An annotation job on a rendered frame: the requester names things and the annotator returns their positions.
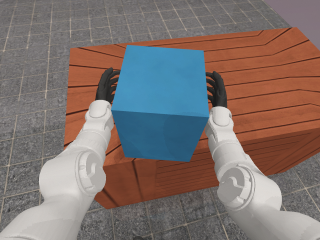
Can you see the right robot upper arm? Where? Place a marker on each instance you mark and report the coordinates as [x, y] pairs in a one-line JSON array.
[[254, 201]]

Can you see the carton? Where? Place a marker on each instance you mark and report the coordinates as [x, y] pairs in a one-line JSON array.
[[160, 107]]

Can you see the robot right forearm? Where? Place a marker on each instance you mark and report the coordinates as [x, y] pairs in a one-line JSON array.
[[225, 149]]

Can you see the robot right hand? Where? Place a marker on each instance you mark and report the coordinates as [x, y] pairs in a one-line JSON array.
[[219, 95]]

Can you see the pedestal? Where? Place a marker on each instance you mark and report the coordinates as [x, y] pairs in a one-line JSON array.
[[272, 83]]

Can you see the left robot upper arm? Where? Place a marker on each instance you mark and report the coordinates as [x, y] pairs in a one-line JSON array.
[[69, 185]]

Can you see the robot left hand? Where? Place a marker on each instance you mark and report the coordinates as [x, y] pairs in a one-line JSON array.
[[105, 88]]

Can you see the robot left forearm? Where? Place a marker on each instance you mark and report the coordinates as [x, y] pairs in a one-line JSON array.
[[95, 134]]

